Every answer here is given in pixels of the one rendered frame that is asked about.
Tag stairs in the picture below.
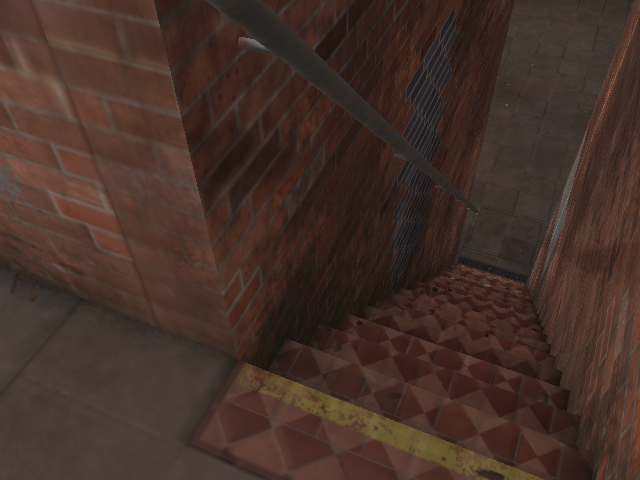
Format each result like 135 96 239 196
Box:
268 263 595 480

